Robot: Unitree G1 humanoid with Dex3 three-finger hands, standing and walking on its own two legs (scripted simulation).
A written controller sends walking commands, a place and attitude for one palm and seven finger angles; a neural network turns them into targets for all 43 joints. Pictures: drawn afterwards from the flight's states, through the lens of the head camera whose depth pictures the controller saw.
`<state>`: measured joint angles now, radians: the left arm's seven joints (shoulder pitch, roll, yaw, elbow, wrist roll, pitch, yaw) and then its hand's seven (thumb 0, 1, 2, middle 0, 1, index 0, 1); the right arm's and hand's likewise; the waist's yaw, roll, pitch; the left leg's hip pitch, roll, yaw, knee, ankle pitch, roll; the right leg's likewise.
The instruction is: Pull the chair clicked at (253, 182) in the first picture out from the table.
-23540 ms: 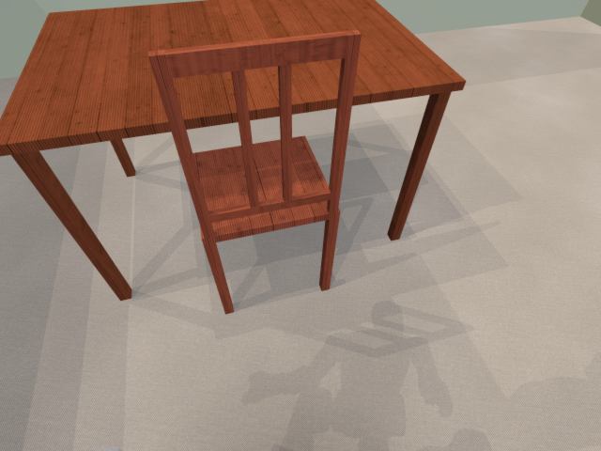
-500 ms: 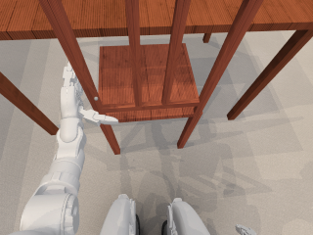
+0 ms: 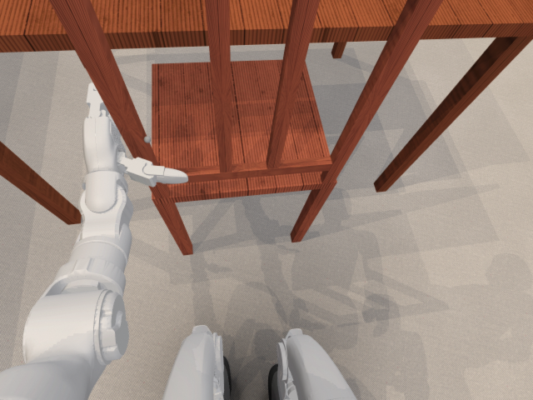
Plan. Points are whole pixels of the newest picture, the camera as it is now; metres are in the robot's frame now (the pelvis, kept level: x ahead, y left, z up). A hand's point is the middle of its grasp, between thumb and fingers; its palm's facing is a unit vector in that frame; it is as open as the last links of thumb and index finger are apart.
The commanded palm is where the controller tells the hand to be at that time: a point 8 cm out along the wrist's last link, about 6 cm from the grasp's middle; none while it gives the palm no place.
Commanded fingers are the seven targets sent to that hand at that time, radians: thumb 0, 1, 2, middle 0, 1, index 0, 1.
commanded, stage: push the fingers through the gap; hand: left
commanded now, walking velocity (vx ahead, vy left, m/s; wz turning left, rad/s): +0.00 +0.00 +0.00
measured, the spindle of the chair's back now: (222, 101) +0.52 +0.04 +0.08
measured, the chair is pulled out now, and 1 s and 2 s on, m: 0.00 0.00 0.03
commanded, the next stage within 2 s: hook a spindle and tug to test in 0.22 s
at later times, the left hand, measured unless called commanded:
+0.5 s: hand (147, 141) +0.49 +0.15 +0.03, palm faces +0.11 -0.99 -0.03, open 16.6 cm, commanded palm +0.45 +0.19 +0.03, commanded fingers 0.00 -0.50 0.30 -0.24 -0.63 -0.24 -0.63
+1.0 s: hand (148, 140) +0.49 +0.15 +0.03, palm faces +0.13 -0.99 -0.02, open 9.3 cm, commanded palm +0.45 +0.18 +0.03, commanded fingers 0.00 0.62 0.78 -0.50 -1.45 -0.50 -1.45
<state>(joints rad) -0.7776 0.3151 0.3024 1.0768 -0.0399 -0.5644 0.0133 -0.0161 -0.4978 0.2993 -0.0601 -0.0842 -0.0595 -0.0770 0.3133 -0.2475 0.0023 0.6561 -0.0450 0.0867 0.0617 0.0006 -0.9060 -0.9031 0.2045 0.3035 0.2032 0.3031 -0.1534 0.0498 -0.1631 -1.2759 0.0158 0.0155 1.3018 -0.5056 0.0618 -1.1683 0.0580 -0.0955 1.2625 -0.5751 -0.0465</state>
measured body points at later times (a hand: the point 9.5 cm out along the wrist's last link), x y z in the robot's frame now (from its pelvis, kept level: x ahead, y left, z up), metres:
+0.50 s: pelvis +0.01 +0.01 +0.00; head +0.15 +0.03 +0.43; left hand +0.47 +0.20 +0.03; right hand +0.05 -0.25 -0.12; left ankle +0.05 +0.08 -0.61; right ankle +0.01 -0.10 -0.61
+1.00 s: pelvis +0.00 +0.00 +0.00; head +0.15 +0.03 +0.43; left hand +0.48 +0.20 +0.03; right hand +0.04 -0.25 -0.12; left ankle +0.05 +0.08 -0.61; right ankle +0.01 -0.10 -0.61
